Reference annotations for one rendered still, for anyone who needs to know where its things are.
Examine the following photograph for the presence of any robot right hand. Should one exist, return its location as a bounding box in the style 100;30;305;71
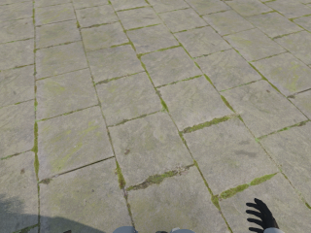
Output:
246;198;279;233

